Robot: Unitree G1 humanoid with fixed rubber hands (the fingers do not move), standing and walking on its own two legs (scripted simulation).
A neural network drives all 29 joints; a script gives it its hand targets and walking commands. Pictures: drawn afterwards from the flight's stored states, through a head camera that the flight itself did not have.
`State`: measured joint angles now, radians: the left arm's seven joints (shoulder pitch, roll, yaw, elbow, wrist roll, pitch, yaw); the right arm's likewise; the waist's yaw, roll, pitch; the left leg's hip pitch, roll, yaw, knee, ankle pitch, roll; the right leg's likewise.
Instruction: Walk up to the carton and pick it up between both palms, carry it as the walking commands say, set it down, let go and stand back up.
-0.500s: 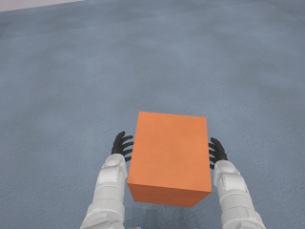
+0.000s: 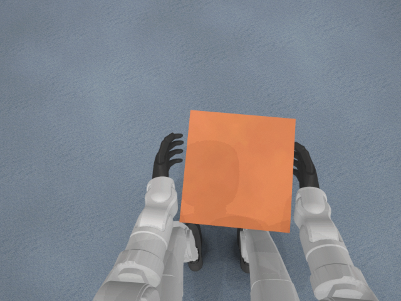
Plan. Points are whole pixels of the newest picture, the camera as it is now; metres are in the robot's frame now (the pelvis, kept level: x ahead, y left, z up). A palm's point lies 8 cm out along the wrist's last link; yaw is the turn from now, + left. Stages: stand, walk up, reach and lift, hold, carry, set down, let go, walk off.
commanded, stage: set down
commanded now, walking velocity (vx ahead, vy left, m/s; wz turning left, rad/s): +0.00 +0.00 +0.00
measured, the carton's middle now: (231, 171) +0.36 -0.03 -0.18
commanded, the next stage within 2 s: none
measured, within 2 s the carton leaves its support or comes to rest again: neither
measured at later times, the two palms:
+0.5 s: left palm (167, 164) +0.37 +0.13 -0.20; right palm (287, 165) +0.38 -0.16 -0.20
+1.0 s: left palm (174, 153) +0.42 +0.13 -0.28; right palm (278, 149) +0.44 -0.17 -0.29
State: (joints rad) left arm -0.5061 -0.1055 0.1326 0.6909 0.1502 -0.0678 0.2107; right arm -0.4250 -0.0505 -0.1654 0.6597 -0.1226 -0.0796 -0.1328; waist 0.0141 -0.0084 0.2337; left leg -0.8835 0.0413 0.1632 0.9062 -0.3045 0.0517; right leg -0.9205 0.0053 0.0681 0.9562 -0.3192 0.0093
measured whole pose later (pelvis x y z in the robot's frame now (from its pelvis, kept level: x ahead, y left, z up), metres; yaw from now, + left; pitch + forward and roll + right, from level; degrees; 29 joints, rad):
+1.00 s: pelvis -0.04 -0.01 -0.15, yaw +3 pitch +26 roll +3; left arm -1.03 0.02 0.19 0.71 -0.01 0.07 0.26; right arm -1.02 -0.23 -0.15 0.78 0.01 0.05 -0.16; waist -0.01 -0.02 0.39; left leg -1.54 0.04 0.13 1.54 -0.45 0.06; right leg -1.57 0.00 0.07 1.60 -0.49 0.01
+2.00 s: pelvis -0.05 -0.02 -0.30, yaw +6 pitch +28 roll +5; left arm -1.44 0.10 0.37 0.88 -0.10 0.20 0.22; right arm -1.45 -0.34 -0.13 0.97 0.13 0.21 -0.10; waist -0.04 -0.02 0.53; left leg -1.99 0.04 0.13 2.03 -0.53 0.05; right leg -2.02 0.00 0.07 2.11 -0.58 0.00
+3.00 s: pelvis -0.03 -0.01 -0.33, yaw +6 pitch +29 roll +5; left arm -1.50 0.10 0.48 0.96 -0.02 0.18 0.16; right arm -1.45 -0.36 -0.14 0.99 0.12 0.19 -0.03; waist -0.04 0.04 0.52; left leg -2.07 0.04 0.12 2.16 -0.60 0.05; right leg -2.10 0.00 0.07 2.24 -0.66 0.00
